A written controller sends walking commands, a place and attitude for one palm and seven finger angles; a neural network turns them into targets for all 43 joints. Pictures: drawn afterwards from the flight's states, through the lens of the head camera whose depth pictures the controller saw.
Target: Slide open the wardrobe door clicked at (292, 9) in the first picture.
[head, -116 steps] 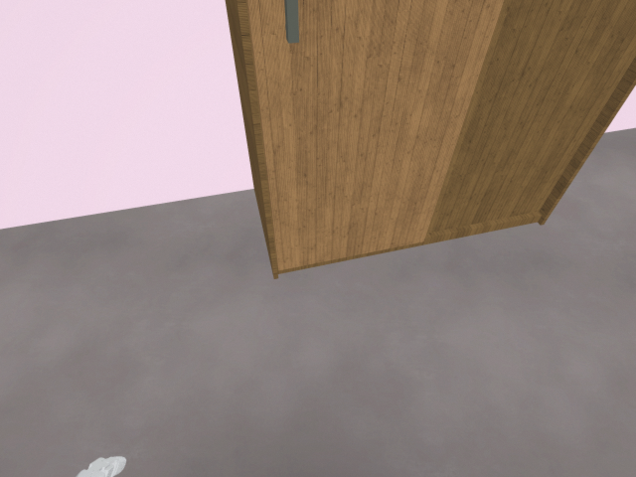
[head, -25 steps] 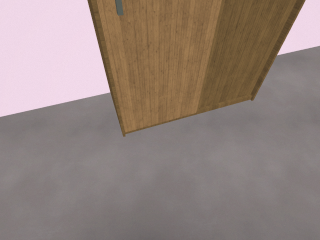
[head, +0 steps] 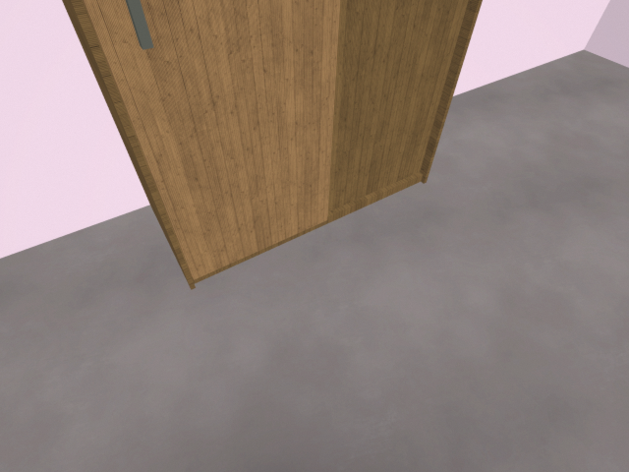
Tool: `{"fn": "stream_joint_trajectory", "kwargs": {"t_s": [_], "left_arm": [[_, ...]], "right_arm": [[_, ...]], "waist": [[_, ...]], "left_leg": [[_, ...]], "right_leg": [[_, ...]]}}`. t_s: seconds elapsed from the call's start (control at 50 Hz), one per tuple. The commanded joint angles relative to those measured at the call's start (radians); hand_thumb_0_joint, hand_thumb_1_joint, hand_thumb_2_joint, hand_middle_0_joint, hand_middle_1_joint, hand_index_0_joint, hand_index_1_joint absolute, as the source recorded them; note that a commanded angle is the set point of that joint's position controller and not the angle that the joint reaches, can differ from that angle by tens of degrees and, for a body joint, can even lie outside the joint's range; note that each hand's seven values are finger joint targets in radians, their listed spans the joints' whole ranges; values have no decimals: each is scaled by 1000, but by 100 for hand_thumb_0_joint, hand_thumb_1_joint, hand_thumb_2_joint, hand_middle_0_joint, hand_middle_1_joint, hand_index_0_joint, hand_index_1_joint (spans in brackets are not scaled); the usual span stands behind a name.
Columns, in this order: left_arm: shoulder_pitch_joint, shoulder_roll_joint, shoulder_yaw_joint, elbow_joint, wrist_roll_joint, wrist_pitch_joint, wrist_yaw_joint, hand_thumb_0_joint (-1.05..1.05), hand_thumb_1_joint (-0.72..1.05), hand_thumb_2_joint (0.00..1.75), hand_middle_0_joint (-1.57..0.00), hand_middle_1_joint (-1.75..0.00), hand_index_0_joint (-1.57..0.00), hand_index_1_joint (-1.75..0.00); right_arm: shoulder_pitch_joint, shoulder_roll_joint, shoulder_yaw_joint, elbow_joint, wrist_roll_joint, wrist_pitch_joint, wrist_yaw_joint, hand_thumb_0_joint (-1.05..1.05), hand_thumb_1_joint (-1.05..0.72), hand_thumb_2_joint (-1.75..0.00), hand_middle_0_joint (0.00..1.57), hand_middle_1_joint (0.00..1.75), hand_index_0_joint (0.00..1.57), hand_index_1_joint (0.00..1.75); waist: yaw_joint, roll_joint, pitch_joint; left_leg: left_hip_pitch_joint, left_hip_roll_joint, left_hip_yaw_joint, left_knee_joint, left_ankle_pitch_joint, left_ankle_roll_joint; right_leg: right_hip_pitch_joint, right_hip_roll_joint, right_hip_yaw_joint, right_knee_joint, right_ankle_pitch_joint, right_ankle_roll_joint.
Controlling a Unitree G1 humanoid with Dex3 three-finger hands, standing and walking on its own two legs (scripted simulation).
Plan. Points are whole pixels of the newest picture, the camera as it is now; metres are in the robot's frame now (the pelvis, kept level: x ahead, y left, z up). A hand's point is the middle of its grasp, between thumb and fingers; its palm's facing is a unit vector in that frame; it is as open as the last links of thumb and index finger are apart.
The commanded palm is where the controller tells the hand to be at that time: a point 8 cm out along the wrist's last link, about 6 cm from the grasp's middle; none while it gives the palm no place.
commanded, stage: walk to a spot facing it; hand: left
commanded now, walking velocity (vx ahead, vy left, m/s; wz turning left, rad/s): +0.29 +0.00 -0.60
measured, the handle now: (131, 3) +0.85 +0.47 +0.21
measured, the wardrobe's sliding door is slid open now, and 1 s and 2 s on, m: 0.00 0.00 0.00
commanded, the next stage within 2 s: turn to face it in 0.80 s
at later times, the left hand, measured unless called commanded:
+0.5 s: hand (263, 384) +0.28 +0.12 -0.18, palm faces -0.38 -0.91 -0.14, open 7.4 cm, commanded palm none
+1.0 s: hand (301, 322) +0.41 +0.07 -0.18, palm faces -0.38 -0.90 -0.20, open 7.3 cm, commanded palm none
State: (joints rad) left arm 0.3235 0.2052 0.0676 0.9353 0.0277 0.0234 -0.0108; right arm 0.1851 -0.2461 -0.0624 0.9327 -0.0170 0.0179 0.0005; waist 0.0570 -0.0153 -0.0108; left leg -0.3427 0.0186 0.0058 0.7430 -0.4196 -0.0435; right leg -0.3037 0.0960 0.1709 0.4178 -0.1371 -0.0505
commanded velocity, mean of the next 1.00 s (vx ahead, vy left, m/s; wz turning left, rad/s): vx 0.25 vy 0.00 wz -0.34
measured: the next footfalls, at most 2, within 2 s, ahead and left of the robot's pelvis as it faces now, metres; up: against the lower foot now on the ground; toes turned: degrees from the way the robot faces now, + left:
left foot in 0.06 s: +0.03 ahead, +0.13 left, +0.00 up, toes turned -2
right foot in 0.58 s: +0.25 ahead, -0.18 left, +0.00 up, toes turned -29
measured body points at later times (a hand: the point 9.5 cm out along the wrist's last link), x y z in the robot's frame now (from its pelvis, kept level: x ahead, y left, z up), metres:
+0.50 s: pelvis +0.11 -0.01 -0.01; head +0.16 -0.01 +0.43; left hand +0.30 +0.17 -0.16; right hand -0.08 -0.17 -0.14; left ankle -0.01 +0.13 -0.74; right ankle +0.20 -0.17 -0.70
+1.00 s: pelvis +0.29 -0.09 -0.01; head +0.31 -0.08 +0.44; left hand +0.43 +0.12 -0.16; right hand +0.29 -0.35 -0.13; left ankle +0.42 -0.02 -0.72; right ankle +0.22 -0.16 -0.74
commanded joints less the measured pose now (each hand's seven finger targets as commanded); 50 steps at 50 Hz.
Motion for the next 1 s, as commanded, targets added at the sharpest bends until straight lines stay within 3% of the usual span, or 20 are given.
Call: {"fn": "stream_joint_trajectory", "kwargs": {"t_s": [0.0, 0.02, 0.04, 0.06, 0.1, 0.16, 0.28, 0.4, 0.46, 0.5, 0.52, 0.54, 0.56, 0.58, 0.62, 0.64, 0.7, 0.86, 0.94, 0.98], "left_arm": [[-91, 201, 52, -103, -4, -16, 5, 0, 90, 90, -20, -30, -20, -30], [-121, 152, 42, -124, -7, -15, -3, 0, 90, 90, -20, -30, -20, -30], [-142, 85, 36, -159, -17, -17, -18, 0, 90, 90, -20, -30, -20, -30], [-187, 124, 45, -189, -6, -30, -26, 0, 90, 90, -20, -30, -20, -30], [-154, 134, 59, -138, 12, -18, -43, 0, 90, 90, -20, -30, -20, -30], [-70, 86, 46, -87, 13, -5, -55, 0, 90, 90, -20, -30, -20, -30], [-199, 48, 23, -111, 10, 1, -56, 0, 90, 90, -20, -30, -20, -30], [-399, 14, -2, -148, 2, -10, -64, 0, 90, 90, -20, -30, -20, -30], [-362, 32, 0, -131, 1, -21, -57, 0, 90, 90, -20, -30, -20, -30], [-191, 69, 16, -79, 4, -38, -48, 0, 90, 90, -20, -30, -20, -30], [-22, 124, 33, -30, 7, -54, -41, 0, 90, 90, -20, -30, -20, -30], [101, 238, 58, 5, 5, -64, -26, 0, 90, 90, -20, -30, -20, -30], [164, 321, 72, 14, -18, -65, -8, 0, 90, 90, -20, -30, -20, -30], [111, 305, 71, -3, -28, -55, 2, 0, 90, 90, -20, -30, -20, -30], [-61, 209, 43, -41, -24, -54, 9, 0, 90, 90, -20, -30, -20, -30], [-107, 173, 30, -46, -17, -61, 13, 0, 90, 90, -20, -30, -20, -30], [-146, 134, 23, -39, -3, -74, 15, 0, 90, 90, -20, -30, -20, -30], [-30, 132, 24, 7, -2, -89, 12, 0, 90, 90, -20, -30, -20, -30], [17, 110, 7, 39, -7, -90, 25, 0, 90, 90, -20, -30, -20, -30], [21, 107, 2, 59, -10, -85, 32, 0, 90, 90, -20, -30, -20, -30]], "right_arm": [[150, -74, -18, -53, 10, -53, -22, 0, -90, -90, 20, 30, 20, 30], [239, -135, -31, -30, 7, -59, -36, 0, -90, -90, 20, 30, 20, 30], [262, -240, -49, -38, -8, -61, -43, 0, -90, -90, 20, 30, 20, 30], [215, -248, -42, -63, 2, -65, -41, 0, -90, -90, 20, 30, 20, 30], [117, -158, -14, -71, -6, -73, -33, 0, -90, -90, 20, 30, 20, 30], [126, -93, 12, -53, 1, -95, -39, 0, -90, -90, 20, 30, 20, 30], [303, -58, 21, 26, 2, -111, -44, 0, -90, -90, 20, 30, 20, 30], [391, -61, 17, 90, -14, -103, -44, 0, -90, -90, 20, 30, 20, 30], [383, -81, 6, 102, -14, -99, -40, 0, -90, -90, 20, 30, 20, 30], [346, -119, -6, 94, -6, -97, -38, 0, -90, -90, 20, 30, 20, 30], [324, -124, -5, 79, 3, -93, -30, 0, -90, -90, 20, 30, 20, 30], [356, -61, 5, 58, 22, -92, -14, 0, -90, -90, 20, 30, 20, 30], [313, -9, 10, 6, 26, -96, -22, 0, -90, -90, 20, 30, 20, 30], [232, -48, 0, -5, 16, -100, -25, 0, -90, -90, 20, 30, 20, 30], [198, -34, -3, 1, -1, -78, -21, 0, -90, -90, 20, 30, 20, 30], [212, -18, -2, 19, -10, -62, -18, 0, -90, -90, 20, 30, 20, 30], [290, 17, -1, 45, -17, -35, -13, 0, -90, -90, 20, 30, 20, 30], [47, 8, -3, -41, -13, -52, 7, 0, -90, -90, 20, 30, 20, 30], [-12, 25, 14, -31, -4, -61, 8, 0, -90, -90, 20, 30, 20, 30], [25, 26, 20, 0, -2, -67, 3, 0, -90, -90, 20, 30, 20, 30]], "waist": [[-99, -126, -33], [-150, 35, -31], [-160, 340, 13], [-140, 244, 80], [-68, 140, 163], [-32, 156, 129], [-80, 131, 160], [-136, 156, 200], [-107, 163, 136], [-23, 179, 11], [60, 139, -97], [92, -42, -239], [89, -156, -310], [87, -45, -237], [-3, -15, -50], [-43, 11, -7], [-110, -41, -10], [-50, -68, 39], [-32, -93, 17], [-52, -77, 8]], "left_leg": [[346, -27, 15, -337, 74, 39], [522, 100, -100, -449, -64, 69], [535, 394, -465, -614, -342, 146], [378, 512, -545, -652, -390, 208], [171, 379, -346, -662, -308, 160], [193, 253, -89, -607, 3, 104], [360, 285, 31, -543, 415, 137], [419, 309, 157, -506, 608, 155], [433, 323, 224, -380, 937, 139], [412, 310, 271, -136, 1138, 104], [267, 289, 288, 96, 1010, 57], [-72, 201, 277, 411, 360, 14], [-310, 74, 170, 761, -187, -11], [-327, 128, 31, 737, -67, 19], [-286, 193, 9, 667, 54, 11], [-230, 197, 15, 610, 88, 7], [-158, 181, 42, 462, 131, -9], [-241, 134, 50, 130, 191, -21], [-121, 85, 70, -46, 175, 4], [5, 50, 90, -186, 246, 16]], "right_leg": [[-218, -145, 275, -108, -444, -67], [-399, -63, 168, 55, -473, -15], [-583, 28, -21, 367, -432, 36], [-573, -86, -79, 494, -359, 54], [-484, -110, -111, 676, -209, 68], [-463, -119, -139, 808, -42, 84], [-592, -172, -197, 764, -2, 97], [-482, -167, -295, 420, -40, 60], [-291, -105, -342, 301, -110, 6], [-25, -52, -368, 201, -118, -33], [282, -52, -355, 119, -31, -55], [633, -309, -35, 83, -27, -142], [705, -564, 438, -8, 168, -256], [540, -515, 316, -68, 96, -242], [209, -454, 206, -157, -154, -193], [87, -405, 123, -178, -134, -165], [-42, -314, -18, -195, -98, -133], [92, -303, 20, -177, 7, -150], [181, -313, -18, -118, 264, -125], [201, -285, -85, -38, 355, -83]]}}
